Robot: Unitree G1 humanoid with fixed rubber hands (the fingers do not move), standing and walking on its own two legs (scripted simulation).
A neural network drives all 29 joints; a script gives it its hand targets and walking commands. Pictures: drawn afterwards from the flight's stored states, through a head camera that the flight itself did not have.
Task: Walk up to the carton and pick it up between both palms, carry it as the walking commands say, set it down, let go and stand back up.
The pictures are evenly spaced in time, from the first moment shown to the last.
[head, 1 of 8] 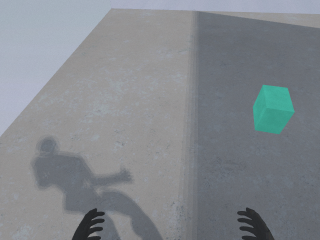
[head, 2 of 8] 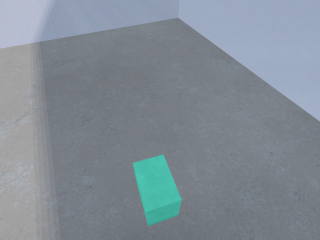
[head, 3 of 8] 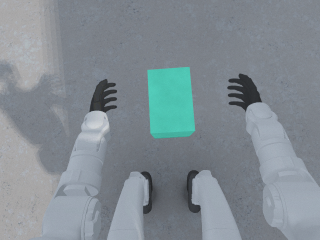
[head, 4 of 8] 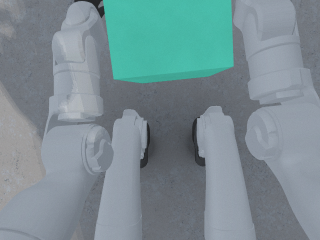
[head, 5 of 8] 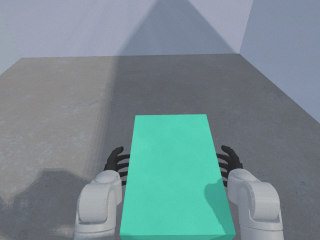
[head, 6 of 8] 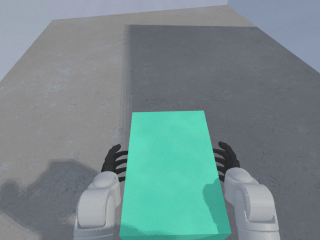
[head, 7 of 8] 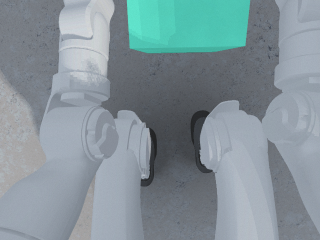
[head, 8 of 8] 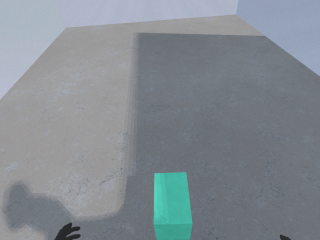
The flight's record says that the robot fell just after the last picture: no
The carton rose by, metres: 0.67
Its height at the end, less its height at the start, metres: +0.00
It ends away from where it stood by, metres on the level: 1.61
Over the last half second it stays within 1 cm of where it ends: yes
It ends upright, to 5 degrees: yes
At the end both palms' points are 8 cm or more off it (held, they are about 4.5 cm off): yes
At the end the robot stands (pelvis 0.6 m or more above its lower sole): yes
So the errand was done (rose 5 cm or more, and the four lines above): yes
